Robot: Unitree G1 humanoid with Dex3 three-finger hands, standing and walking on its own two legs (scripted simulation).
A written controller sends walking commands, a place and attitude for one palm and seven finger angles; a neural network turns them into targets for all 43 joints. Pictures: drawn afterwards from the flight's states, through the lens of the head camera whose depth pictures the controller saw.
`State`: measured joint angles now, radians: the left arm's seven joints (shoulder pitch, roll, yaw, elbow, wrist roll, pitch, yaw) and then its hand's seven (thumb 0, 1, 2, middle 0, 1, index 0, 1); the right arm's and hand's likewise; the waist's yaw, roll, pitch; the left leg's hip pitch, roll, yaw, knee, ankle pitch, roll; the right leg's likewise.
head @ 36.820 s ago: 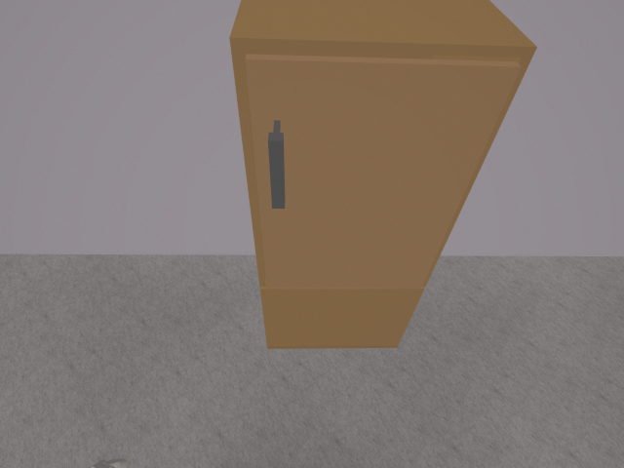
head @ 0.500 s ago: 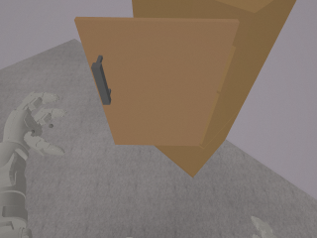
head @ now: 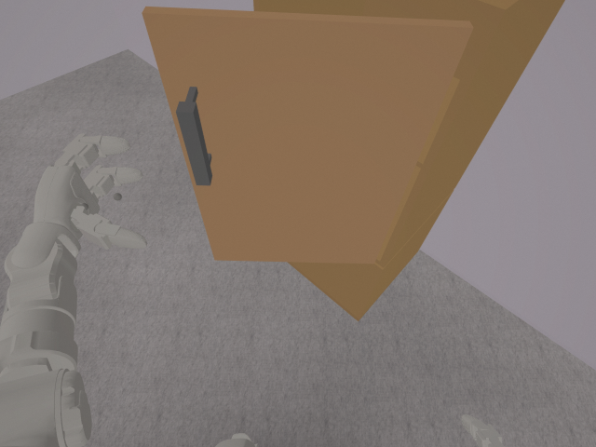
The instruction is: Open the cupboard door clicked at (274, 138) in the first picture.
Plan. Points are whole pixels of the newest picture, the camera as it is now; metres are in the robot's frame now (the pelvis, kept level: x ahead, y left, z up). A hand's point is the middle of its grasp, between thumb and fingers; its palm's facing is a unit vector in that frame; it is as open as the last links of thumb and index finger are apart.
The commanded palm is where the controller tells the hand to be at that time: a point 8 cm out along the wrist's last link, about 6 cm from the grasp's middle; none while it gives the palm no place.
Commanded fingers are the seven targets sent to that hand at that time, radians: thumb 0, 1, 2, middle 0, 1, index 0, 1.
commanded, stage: move the hooked fingers beside the handle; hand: left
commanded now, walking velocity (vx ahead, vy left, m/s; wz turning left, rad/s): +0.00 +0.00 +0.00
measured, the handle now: (198, 138) +0.54 +0.16 +0.09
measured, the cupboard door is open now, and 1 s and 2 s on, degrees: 42 42 42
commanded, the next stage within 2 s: slide the fingers in behind the handle in 1.60 s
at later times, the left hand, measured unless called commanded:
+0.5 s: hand (135, 165) +0.47 +0.24 +0.10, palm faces +0.01 -1.00 +0.01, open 14.0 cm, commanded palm +0.46 +0.28 +0.10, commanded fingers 0.00 -0.50 0.30 -0.30 -1.20 -0.30 -1.20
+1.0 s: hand (136, 154) +0.49 +0.24 +0.10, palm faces +0.05 -1.00 -0.01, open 14.0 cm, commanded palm +0.47 +0.28 +0.09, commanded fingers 0.00 -0.50 0.30 -0.30 -1.20 -0.30 -1.20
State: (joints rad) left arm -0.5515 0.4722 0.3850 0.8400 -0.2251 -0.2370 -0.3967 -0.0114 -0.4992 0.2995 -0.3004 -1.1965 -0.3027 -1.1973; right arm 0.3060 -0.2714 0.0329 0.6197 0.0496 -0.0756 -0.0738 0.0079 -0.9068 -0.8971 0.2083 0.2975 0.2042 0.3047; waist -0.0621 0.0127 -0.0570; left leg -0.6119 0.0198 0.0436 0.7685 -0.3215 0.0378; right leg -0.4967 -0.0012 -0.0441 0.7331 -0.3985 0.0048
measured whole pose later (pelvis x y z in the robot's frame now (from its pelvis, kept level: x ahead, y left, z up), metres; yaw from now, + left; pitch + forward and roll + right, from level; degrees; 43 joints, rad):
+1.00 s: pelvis +0.01 +0.00 -0.01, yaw -3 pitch +16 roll -3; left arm -0.78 0.62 0.51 1.09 -0.13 -0.32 -0.37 -0.01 -0.50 0.30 -0.30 -1.20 -0.30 -1.20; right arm 0.43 -0.27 0.02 0.62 0.03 0.06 -0.03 0.00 -0.91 -0.90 0.21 0.30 0.20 0.30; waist -0.15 0.01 -0.10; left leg -0.78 0.07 0.06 0.88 -0.38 0.03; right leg -0.66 0.04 -0.02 0.81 -0.43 0.00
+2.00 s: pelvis +0.00 +0.00 -0.02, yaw -2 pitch +16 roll -3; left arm -0.86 0.54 0.39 1.14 -0.14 -0.31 -0.33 -0.01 -0.50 0.30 -0.30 -1.20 -0.30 -1.20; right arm 0.40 -0.28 0.02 0.63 0.02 0.06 -0.03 0.00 -0.91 -0.90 0.21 0.30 0.20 0.30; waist -0.14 0.02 -0.09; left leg -0.80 0.05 0.04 0.89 -0.37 0.03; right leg -0.67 0.03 -0.04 0.83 -0.43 0.00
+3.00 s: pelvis +0.00 -0.02 -0.02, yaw -1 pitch +15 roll -2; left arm -0.88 0.42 0.32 1.13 -0.11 -0.34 -0.17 -0.01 -0.50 0.30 -0.30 -1.20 -0.31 -1.21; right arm 0.40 -0.27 0.01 0.65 0.02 0.04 -0.01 0.00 -0.91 -0.90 0.21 0.30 0.20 0.30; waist -0.14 0.03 -0.08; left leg -0.79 0.06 0.03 0.89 -0.36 0.01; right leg -0.68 0.03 -0.05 0.85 -0.44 -0.02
